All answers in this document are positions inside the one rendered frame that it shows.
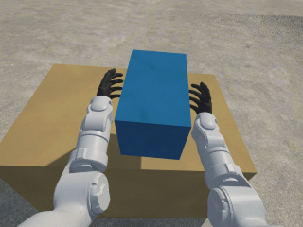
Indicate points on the left robot hand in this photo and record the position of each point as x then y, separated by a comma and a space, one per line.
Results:
105, 88

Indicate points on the right robot hand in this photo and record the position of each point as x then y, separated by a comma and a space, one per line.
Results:
204, 102

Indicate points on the left robot forearm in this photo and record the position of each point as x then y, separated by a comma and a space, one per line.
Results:
90, 153

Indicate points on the carton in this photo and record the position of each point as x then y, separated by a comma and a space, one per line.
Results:
153, 116

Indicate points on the pedestal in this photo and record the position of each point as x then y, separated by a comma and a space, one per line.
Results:
37, 147

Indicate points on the left robot upper arm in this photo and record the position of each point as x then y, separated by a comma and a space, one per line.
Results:
78, 199

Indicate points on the right robot forearm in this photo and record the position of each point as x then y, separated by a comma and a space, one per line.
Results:
219, 167

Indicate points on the right robot upper arm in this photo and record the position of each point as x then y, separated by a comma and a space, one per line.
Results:
236, 206

